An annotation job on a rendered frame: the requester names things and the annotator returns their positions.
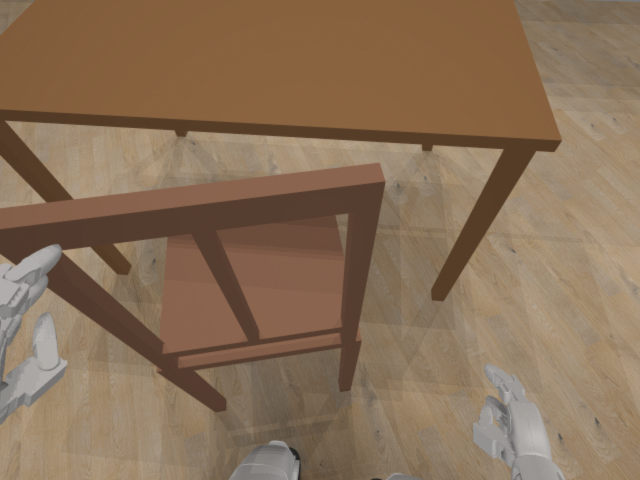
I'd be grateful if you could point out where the robot right hand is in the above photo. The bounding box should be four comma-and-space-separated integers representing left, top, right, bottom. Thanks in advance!
473, 363, 552, 468

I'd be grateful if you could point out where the right robot forearm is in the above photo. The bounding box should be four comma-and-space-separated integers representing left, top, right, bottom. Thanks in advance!
511, 455, 565, 480

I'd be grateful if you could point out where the chair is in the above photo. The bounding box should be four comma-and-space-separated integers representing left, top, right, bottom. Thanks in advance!
0, 163, 386, 412

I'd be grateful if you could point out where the robot left thigh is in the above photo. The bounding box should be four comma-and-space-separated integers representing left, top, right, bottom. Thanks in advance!
229, 444, 300, 480

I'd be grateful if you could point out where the left robot shin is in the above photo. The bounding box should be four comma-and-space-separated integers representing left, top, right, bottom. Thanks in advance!
269, 441, 293, 455

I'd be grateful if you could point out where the robot left hand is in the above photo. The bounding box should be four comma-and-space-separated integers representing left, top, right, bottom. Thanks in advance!
0, 244, 67, 425

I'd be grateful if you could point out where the table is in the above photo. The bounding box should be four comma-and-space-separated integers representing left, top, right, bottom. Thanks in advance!
0, 0, 562, 301

